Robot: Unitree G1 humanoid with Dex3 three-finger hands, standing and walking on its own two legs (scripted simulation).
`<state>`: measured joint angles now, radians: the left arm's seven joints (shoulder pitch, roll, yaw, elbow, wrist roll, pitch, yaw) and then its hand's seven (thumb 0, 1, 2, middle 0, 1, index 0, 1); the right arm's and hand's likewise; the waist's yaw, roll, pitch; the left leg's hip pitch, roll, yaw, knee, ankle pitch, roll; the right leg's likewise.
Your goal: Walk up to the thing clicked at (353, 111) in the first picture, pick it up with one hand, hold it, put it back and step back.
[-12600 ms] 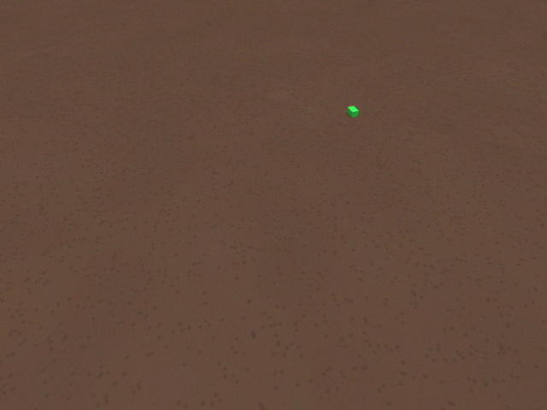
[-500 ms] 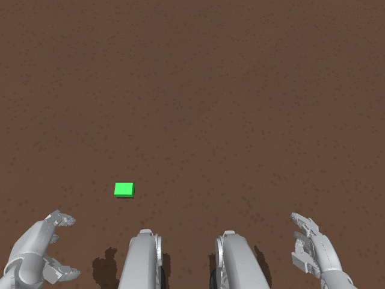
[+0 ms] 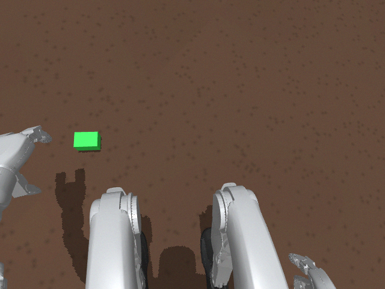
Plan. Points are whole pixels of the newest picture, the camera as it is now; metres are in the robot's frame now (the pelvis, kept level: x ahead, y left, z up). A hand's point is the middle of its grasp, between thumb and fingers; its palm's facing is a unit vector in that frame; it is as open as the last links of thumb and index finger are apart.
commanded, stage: rise first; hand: left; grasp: from above
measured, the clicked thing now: (87, 141) +0.51 +0.29 -0.37
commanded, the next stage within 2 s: none
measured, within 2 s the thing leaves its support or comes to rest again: neither
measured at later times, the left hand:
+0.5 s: hand (42, 155) +0.42 +0.34 -0.21, palm faces -0.48 -0.05 -0.87, open 11.6 cm
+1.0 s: hand (51, 149) +0.44 +0.34 -0.25, palm faces -0.46 -0.05 -0.89, open 11.5 cm
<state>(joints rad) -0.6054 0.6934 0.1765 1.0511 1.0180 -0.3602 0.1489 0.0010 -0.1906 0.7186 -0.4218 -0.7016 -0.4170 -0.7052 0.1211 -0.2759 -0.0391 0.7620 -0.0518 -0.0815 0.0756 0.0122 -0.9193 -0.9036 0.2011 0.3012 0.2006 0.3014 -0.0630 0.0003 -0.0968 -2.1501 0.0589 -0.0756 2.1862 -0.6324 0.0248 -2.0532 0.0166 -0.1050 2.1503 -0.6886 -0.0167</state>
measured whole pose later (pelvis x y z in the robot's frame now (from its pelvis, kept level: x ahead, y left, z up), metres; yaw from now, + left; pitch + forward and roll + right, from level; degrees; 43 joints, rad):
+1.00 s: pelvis +0.01 +0.00 -0.07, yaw -5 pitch +33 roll -9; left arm -0.86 0.87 0.19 1.41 1.34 -0.38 0.42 0.00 -0.09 0.63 -0.45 -0.63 -0.46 -0.62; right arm 0.08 -0.26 0.05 0.77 -0.18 -0.01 0.13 0.01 -0.91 -0.90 0.20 0.30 0.20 0.30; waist -0.18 -0.05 -0.02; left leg -2.36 0.07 -0.14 2.45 -0.68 0.04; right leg -2.24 0.04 -0.16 2.37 -0.72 -0.01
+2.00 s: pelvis +0.01 +0.01 -0.08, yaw -6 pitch +32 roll -11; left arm -0.90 0.93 0.17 1.45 1.32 -0.37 0.40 0.00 -0.23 0.74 -0.34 -0.78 -0.35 -0.77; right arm 0.09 -0.27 0.12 0.75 -0.19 -0.03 0.15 0.00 -0.92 -0.90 0.20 0.30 0.20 0.30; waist -0.21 -0.06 0.02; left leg -2.37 0.07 -0.17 2.48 -0.69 0.04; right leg -2.23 0.05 -0.18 2.38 -0.72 0.00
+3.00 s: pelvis +0.01 +0.01 -0.07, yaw -6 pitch +31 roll -11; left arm -0.92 0.92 0.13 1.46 1.31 -0.34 0.37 0.00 -0.27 0.78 -0.32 -0.78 -0.32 -0.78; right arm 0.10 -0.27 0.13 0.73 -0.17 -0.04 0.14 0.00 -0.91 -0.90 0.20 0.30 0.20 0.30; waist -0.22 -0.05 -0.01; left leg -2.36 0.06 -0.16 2.45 -0.67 0.04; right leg -2.22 0.04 -0.17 2.36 -0.70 0.01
